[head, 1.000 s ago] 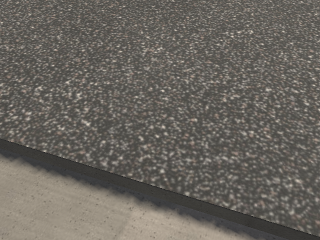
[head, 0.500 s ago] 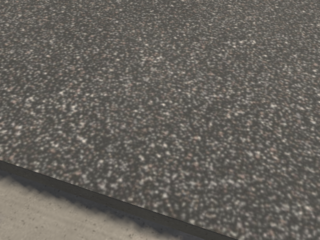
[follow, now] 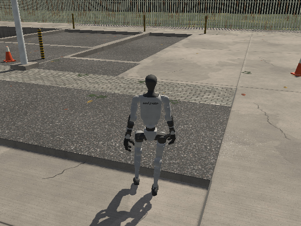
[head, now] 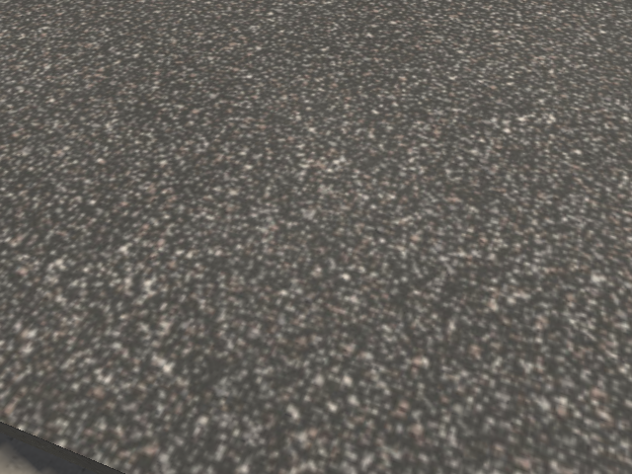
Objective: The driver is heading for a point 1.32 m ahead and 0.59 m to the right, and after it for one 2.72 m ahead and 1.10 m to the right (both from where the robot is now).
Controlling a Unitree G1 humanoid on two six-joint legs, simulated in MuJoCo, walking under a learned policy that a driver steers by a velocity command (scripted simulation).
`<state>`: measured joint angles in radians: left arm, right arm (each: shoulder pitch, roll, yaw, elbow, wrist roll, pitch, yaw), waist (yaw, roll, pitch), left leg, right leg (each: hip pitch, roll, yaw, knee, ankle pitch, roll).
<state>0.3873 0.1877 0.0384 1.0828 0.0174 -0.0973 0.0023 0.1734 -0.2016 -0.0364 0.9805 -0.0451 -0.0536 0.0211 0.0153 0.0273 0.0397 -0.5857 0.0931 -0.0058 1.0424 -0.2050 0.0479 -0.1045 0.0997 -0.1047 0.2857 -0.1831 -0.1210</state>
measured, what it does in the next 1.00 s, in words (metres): climbs, turning right: left foot, then right foot 0.10 m higher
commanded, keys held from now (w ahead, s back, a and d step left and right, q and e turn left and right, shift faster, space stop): w+e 1.00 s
